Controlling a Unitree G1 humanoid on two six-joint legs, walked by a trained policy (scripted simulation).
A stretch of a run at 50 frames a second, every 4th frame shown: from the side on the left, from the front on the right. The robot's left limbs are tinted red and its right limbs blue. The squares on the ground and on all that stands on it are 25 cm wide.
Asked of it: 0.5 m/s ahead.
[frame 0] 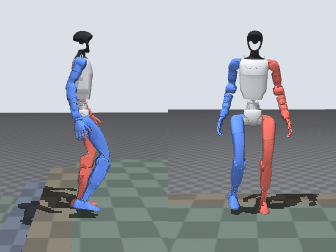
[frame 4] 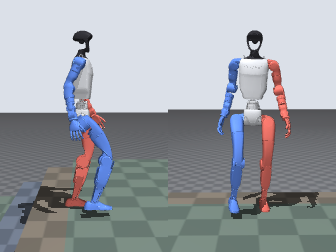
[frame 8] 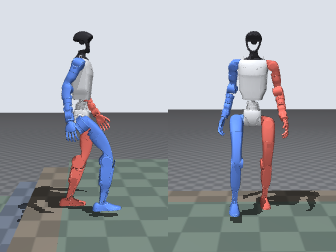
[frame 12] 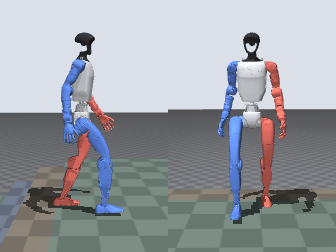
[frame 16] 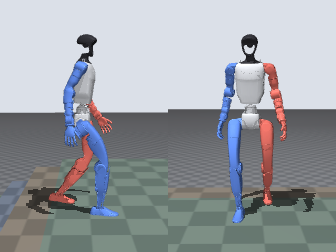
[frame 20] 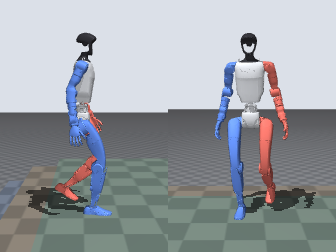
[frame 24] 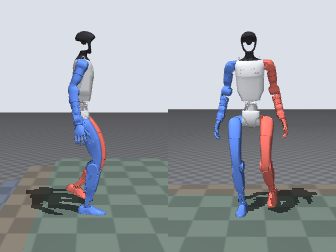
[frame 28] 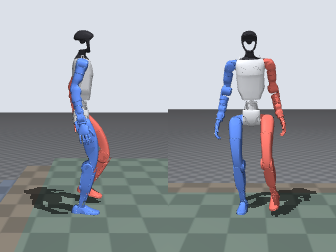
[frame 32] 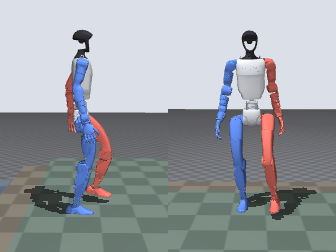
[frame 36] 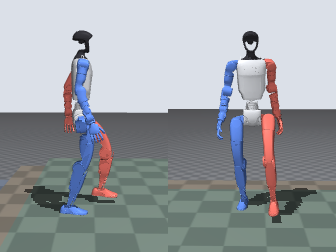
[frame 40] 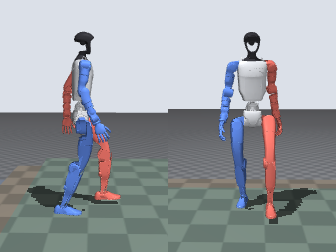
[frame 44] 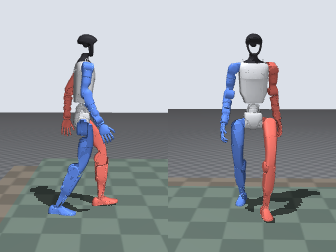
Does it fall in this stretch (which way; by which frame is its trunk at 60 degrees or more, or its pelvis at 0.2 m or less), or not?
no
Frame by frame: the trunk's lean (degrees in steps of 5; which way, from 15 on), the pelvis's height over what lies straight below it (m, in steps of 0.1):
0: 0, 0.8
4: 0, 0.8
8: 0, 0.8
12: 0, 0.8
16: 5, 0.8
20: 5, 0.8
24: 5, 0.8
28: 5, 0.8
32: 0, 0.8
36: 0, 0.8
40: 5, 0.8
44: 5, 0.8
